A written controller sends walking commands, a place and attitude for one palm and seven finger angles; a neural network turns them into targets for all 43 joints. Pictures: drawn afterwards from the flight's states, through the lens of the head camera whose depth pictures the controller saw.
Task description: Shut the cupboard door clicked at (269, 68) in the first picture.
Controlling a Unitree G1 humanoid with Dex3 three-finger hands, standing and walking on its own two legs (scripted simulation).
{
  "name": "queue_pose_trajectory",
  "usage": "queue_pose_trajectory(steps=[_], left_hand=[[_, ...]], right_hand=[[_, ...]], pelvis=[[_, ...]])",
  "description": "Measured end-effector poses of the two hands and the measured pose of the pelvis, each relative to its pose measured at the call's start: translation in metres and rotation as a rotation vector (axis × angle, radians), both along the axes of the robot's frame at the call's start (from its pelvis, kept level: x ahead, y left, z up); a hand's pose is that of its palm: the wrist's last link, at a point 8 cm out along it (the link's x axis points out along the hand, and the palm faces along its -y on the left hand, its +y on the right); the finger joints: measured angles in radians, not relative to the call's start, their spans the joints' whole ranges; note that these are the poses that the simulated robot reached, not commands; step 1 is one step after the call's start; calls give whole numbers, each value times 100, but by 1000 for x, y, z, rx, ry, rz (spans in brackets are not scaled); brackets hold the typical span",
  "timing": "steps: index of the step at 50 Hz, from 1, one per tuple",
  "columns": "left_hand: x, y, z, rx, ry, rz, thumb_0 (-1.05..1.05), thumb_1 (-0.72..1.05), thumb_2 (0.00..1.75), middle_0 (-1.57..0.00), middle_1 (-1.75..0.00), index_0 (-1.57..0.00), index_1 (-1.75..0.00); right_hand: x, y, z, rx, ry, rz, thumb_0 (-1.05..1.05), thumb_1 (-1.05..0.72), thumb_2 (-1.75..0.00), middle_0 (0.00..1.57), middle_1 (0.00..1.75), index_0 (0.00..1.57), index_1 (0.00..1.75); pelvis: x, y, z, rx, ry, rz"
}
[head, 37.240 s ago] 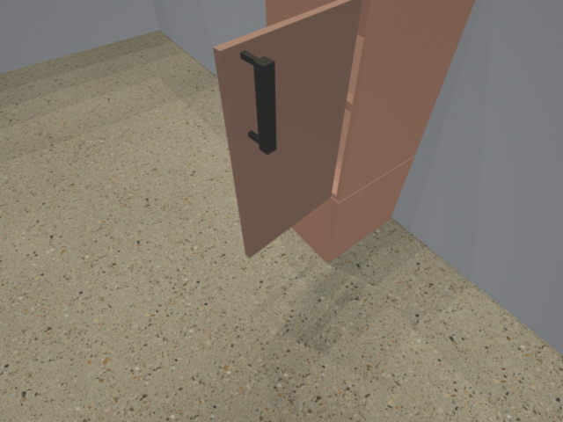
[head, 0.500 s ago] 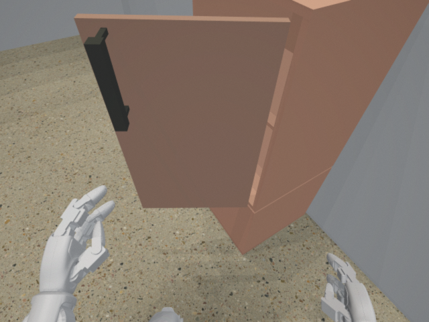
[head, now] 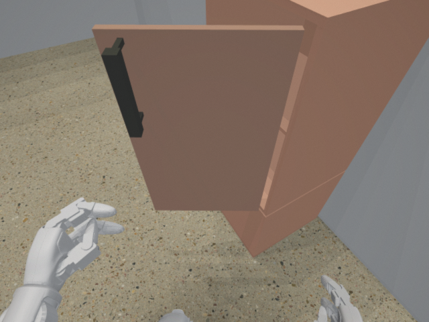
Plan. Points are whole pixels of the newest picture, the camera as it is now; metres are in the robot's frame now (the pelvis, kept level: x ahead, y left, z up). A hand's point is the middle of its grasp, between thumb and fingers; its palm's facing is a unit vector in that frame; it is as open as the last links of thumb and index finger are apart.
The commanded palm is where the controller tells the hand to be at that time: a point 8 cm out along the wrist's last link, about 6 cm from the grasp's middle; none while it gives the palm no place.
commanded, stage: raise the hand and make a fist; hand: left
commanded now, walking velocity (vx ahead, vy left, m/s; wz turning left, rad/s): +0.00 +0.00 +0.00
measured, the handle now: (128, 91) +0.47 +0.20 +0.19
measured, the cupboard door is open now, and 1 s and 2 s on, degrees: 59 59 59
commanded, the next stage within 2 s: bring the fist close to the handle in 1.12 s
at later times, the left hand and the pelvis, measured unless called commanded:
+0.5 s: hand (66, 227) +0.21 +0.21 +0.16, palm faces +0.06 -1.00 -0.05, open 3.1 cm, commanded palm +0.18 +0.26 +0.17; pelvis -0.01 +0.02 +0.02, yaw +1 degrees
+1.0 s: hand (70, 209) +0.22 +0.20 +0.19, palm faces +0.06 -1.00 -0.04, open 3.1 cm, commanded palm +0.19 +0.24 +0.20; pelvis -0.01 +0.00 +0.04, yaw +1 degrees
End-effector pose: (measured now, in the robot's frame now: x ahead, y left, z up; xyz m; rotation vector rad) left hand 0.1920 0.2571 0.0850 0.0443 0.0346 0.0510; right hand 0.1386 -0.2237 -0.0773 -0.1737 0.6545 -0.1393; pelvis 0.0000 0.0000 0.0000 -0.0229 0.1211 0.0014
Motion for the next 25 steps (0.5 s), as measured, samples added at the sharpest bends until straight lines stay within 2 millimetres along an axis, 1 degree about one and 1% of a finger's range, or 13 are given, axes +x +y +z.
queue_pose_trajectory(steps=[4,9,12,18,21,25], left_hand=[[-3,4,13,2,-44,3,2,90,90,-83,-99,-83,-99],[-4,5,20,-9,-57,-13,2,90,90,-93,-109,-92,-109],[-4,7,27,-6,-67,-13,2,90,90,-98,-115,-97,-115],[-4,11,53,7,-118,-5,2,90,90,-109,-127,-108,-127],[-4,11,64,11,-123,-3,2,90,90,-115,-133,-114,-133],[-3,11,75,13,-113,2,2,90,90,-122,-141,-121,-141]], right_hand=[[2,-1,5,-23,5,15,2,-90,-90,20,30,20,30],[18,4,17,-43,-35,42,2,-90,-90,20,30,20,30],[30,11,27,-41,-78,61,2,-90,-90,20,30,20,30],[49,32,45,-9,-161,113,2,-90,-90,20,30,20,30],[53,41,52,10,-183,137,2,-90,-90,20,30,20,30],[52,49,56,30,-190,157,2,-90,-90,20,30,20,30]], pelvis=[[3,8,3,-1,-8,2],[3,15,6,-6,-25,8],[2,18,9,-9,-40,11],[-1,20,16,-12,-77,18],[-3,20,20,-10,-95,20],[-5,19,25,-7,-119,23]])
